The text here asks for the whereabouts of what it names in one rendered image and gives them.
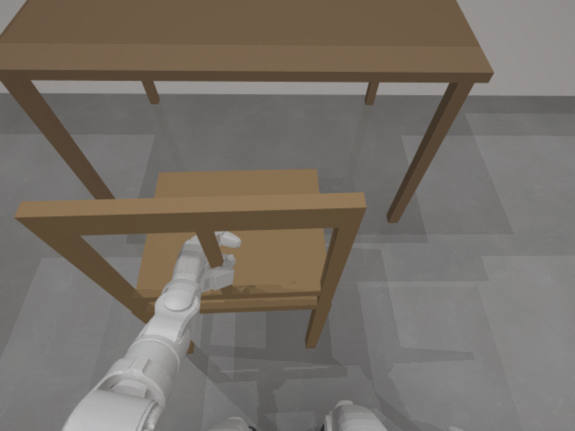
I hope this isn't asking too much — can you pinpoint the robot left hand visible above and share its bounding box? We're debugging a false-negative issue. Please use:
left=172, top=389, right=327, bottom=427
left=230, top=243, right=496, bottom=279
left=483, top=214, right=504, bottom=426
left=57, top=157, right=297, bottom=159
left=172, top=231, right=241, bottom=293

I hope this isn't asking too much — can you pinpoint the robot left upper arm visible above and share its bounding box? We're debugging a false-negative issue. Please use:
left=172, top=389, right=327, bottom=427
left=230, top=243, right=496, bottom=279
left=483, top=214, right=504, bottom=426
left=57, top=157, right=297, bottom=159
left=67, top=389, right=165, bottom=431

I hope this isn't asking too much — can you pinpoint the chair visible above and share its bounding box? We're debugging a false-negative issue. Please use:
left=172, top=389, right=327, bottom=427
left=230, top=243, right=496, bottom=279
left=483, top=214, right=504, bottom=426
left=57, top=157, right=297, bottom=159
left=14, top=169, right=367, bottom=354

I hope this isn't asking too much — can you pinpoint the left robot forearm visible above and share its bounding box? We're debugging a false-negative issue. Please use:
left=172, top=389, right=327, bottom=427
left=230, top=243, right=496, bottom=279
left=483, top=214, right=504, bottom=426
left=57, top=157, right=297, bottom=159
left=61, top=278, right=201, bottom=431

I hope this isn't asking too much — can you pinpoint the table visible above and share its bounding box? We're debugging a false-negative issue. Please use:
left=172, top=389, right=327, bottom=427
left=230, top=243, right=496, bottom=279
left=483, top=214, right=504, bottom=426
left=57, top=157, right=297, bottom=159
left=0, top=0, right=494, bottom=223

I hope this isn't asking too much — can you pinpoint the right robot thigh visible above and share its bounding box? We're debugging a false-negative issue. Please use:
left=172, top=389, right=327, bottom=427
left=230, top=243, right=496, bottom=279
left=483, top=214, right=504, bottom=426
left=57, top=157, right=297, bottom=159
left=324, top=405, right=387, bottom=431

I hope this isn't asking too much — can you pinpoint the right robot shin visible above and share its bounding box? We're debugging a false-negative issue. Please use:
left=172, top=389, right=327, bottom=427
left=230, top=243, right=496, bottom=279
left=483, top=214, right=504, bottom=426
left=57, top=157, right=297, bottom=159
left=335, top=400, right=353, bottom=409

